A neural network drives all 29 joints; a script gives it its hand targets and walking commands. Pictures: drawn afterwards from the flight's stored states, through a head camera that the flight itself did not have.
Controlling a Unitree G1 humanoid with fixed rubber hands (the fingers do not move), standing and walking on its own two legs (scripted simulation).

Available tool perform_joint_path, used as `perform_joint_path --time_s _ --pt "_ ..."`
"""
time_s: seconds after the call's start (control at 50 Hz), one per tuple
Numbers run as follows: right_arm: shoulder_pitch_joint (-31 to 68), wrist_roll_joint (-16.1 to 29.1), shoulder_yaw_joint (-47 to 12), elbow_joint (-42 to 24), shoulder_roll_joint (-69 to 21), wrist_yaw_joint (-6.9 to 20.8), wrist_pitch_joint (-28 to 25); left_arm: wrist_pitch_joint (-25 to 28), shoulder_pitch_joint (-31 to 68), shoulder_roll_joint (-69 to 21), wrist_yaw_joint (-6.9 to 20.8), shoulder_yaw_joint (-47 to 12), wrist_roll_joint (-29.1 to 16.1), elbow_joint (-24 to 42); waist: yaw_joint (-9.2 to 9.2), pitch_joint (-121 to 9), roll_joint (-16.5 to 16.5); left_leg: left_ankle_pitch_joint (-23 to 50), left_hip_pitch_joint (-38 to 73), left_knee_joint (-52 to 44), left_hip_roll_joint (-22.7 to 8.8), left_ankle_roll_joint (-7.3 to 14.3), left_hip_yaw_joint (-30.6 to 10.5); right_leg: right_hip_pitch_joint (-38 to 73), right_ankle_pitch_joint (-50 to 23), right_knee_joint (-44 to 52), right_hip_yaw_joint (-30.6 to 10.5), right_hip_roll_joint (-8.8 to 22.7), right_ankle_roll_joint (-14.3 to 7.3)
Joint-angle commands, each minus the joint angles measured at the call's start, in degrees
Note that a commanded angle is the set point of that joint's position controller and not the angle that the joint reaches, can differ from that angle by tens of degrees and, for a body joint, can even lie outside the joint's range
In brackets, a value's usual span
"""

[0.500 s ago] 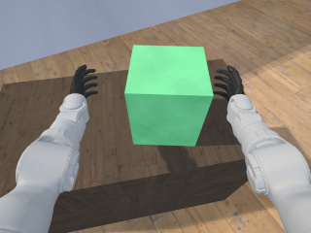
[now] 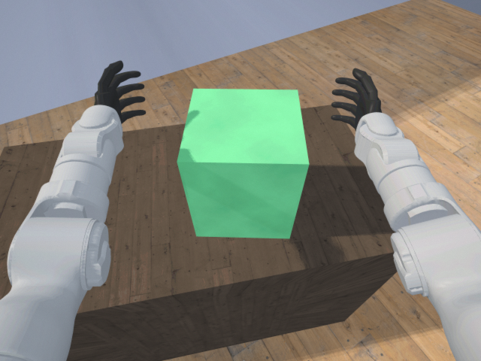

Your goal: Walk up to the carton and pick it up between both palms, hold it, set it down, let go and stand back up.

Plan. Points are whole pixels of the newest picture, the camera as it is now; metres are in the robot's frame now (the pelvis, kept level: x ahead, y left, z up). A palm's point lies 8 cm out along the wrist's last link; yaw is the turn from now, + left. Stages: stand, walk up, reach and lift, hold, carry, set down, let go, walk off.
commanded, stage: set down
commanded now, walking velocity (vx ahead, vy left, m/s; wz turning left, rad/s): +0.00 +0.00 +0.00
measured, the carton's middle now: (244, 167) +0.49 +0.03 +0.00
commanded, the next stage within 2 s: none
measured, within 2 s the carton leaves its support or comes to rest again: neither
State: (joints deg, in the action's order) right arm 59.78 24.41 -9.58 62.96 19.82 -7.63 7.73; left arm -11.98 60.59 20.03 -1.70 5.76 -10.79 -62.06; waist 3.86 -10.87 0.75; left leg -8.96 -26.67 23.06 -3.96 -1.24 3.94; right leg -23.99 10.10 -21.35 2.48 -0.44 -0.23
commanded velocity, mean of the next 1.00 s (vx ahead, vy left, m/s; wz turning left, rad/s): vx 0.00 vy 0.00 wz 0.00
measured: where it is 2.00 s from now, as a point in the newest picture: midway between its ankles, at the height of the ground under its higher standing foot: outside the picture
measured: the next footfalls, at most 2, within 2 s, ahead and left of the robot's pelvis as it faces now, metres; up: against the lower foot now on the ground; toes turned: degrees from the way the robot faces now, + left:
none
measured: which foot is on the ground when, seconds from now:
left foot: down 0.00-1.00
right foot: down 0.00-1.00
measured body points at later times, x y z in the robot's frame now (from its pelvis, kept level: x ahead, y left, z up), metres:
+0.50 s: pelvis +0.00 +0.01 +0.01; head +0.00 +0.02 +0.46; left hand +0.41 +0.24 +0.15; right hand +0.44 -0.15 +0.16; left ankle +0.01 +0.13 -0.74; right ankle -0.01 -0.11 -0.74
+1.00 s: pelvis -0.01 +0.01 +0.00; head -0.01 +0.02 +0.45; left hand +0.32 +0.24 +0.06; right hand +0.33 -0.17 +0.07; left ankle +0.01 +0.13 -0.74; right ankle -0.01 -0.11 -0.74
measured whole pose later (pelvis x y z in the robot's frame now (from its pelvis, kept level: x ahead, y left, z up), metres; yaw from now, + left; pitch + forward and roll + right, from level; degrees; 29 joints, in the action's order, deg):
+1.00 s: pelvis -0.01 +0.01 +0.00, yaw +0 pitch +0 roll +0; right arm 15.3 13.6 1.3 25.0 9.3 -5.0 2.7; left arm -11.4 15.3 10.9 -2.1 6.2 -6.7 -20.7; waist 2.3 -0.1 -0.7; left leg -8.9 -12.0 20.9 -2.9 -0.5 4.6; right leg -9.6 9.9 -19.3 1.8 0.5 0.2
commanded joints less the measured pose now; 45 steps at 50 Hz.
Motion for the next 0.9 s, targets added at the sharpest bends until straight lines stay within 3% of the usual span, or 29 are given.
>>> perform_joint_path --time_s 0.0,0.1,0.18,0.26,0.36,0.46,0.48,0.54,0.62,0.68,0.8,0.88 --pt "24.5 -0.6 3.1 -14.1 6.1 -1.4 -0.1 0.7 21.8 8.8 1.1 -2.0 -3.3 11.3 -2.44 -24.1 -5.5 20.1 17.1 0.8 3.8 -0.2 -2.0 17.3 -26.2 1.1 -2.1 -1.2 2.8" --pt "23.4 0.0 4.6 -15.5 5.7 0.1 1.3 -0.1 21.1 8.2 0.9 -4.3 -4.1 16.8 -2.86 -25.2 -1.4 22.0 23.0 1.5 3.4 -1.0 -2.5 13.1 -21.0 3.0 -1.6 -1.6 1.4" --pt "20.1 -0.4 6.7 -18.7 6.0 0.6 1.4 -2.2 17.8 8.7 0.5 -2.0 -2.1 23.9 -2.41 -28.0 3.1 26.2 26.9 2.3 3.8 -1.6 -2.3 14.4 -23.9 3.0 -1.4 -1.9 1.2" --pt "15.0 -1.1 8.2 -23.1 6.4 0.4 1.3 -5.2 13.1 9.1 -0.1 2.2 1.2 32.2 -1.7 -28.8 5.4 28.8 28.7 2.3 4.6 -2.2 -2.0 17.7 -28.1 2.8 -1.3 -2.4 1.8" --pt "10.0 -2.9 8.8 -25.1 5.9 0.1 1.8 -8.6 7.6 7.8 -0.6 6.9 5.1 36.9 -1.1 -20.9 3.3 26.0 28.5 0.4 4.5 -2.1 -1.4 19.6 -25.6 3.8 -1.0 -2.8 2.2" --pt "4.5 -4.3 8.5 -26.8 3.5 0.8 1.5 -9.1 -0.2 4.5 -0.4 7.7 6.2 37.8 -0.81 -13.0 -0.2 22.0 28.2 -1.5 4.4 -1.4 -1.3 19.0 -18.7 5.0 -0.7 -2.7 2.0" --pt "-0.2 -4.3 8.0 -26.8 2.6 0.8 0.9 -8.8 -5.0 2.9 -0.1 7.7 6.7 38.5 -0.76 -12.0 -0.5 22.9 29.0 -1.6 4.5 -1.4 -1.0 20.0 -19.2 5.3 -1.0 -2.6 1.8" --pt "-0.4 -5.3 9.0 -31.5 2.3 0.9 -0.9 -7.3 -5.5 2.3 0.4 7.1 5.9 41.1 -1.27 -12.8 -0.2 21.6 28.4 -1.8 4.9 -1.3 -0.4 19.2 -16.3 5.5 -0.5 -2.7 1.6" --pt "-12.7 -6.8 8.9 -35.2 -1.3 1.5 -4.0 -4.4 -16.8 -1.5 1.4 5.1 6.5 43.8 -2.03 -10.5 0.3 21.0 29.9 -2.2 4.8 -1.3 -0.1 18.9 -13.0 6.6 -0.8 -2.5 0.9" --pt "-13.1 -8.4 11.6 -41.2 -1.4 1.5 -6.2 -1.6 -15.7 0.0 1.4 4.6 5.6 47.7 -3.07 -11.4 1.3 17.2 29.0 -2.3 5.2 -1.1 0.1 16.4 -8.6 6.5 -0.4 -2.5 0.9" --pt "-19.5 -10.8 14.0 -49.8 -2.6 2.2 -8.0 2.4 -20.1 -0.2 -0.1 2.1 3.9 52.8 -2.29 -9.5 1.4 9.6 25.9 -2.5 4.6 -0.1 0.0 14.6 -1.0 5.7 -1.1 -1.9 0.1" --pt "-25.2 -11.3 13.8 -50.1 -3.5 2.7 -8.2 4.1 -24.5 0.1 -0.8 2.9 3.9 53.4 -1.8 -8.2 1.1 8.7 24.7 -2.9 4.4 0.2 -0.2 15.3 -0.2 5.1 -2.1 -1.5 -0.1"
